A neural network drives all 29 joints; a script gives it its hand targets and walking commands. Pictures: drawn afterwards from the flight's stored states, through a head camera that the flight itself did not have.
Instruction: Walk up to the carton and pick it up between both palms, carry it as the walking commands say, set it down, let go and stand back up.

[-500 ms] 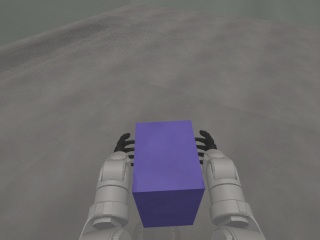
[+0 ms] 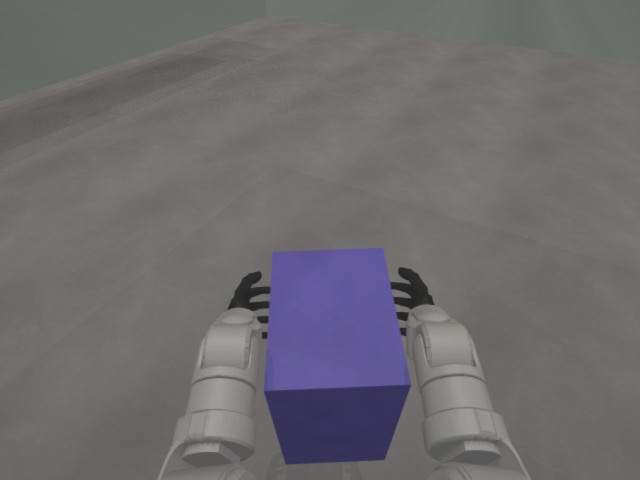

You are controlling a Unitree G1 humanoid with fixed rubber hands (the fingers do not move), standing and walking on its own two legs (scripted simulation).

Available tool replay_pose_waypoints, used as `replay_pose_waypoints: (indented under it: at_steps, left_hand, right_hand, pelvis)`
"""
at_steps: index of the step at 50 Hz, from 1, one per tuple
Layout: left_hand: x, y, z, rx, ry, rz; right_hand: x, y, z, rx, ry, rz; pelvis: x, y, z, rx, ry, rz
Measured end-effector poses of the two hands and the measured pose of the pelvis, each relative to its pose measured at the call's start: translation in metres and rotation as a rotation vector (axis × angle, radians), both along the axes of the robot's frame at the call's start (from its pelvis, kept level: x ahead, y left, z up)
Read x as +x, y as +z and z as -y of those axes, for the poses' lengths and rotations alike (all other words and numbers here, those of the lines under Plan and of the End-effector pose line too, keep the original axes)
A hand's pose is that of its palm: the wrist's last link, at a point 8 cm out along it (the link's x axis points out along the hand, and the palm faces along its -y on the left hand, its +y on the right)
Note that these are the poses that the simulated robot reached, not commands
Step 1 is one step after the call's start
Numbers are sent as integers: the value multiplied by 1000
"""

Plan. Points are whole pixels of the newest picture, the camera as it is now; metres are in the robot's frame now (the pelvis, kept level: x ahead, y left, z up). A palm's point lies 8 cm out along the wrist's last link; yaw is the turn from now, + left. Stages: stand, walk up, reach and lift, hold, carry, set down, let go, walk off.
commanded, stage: reach and lift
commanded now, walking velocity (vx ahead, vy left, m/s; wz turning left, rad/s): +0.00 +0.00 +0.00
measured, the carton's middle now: (331, 361) +0.30 +0.00 -0.01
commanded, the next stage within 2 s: hold in 0.20 s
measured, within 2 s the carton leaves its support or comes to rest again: neither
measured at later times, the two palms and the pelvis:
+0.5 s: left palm (239, 331) +0.29 +0.12 +0.06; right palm (422, 327) +0.30 -0.11 +0.06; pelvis -0.01 +0.00 +0.00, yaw +0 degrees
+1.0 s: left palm (277, 285) +0.35 +0.08 +0.08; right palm (452, 291) +0.35 -0.16 +0.08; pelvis +0.05 -0.02 -0.01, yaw -3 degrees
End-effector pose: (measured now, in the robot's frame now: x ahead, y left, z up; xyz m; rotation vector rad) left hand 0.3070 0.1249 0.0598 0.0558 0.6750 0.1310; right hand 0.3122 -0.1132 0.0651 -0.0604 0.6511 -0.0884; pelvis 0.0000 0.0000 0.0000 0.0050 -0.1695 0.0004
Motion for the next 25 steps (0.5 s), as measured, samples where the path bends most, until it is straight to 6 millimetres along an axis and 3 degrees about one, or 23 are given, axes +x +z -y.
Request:
replay_pose_waypoints:
  at_steps: [25]
  left_hand:
    - [-13, 0, 0, 2, 3, 1]
  right_hand:
    - [-12, -1, 0, 4, 1, 0]
  pelvis:
    - [-11, -3, 1, -2, 5, 5]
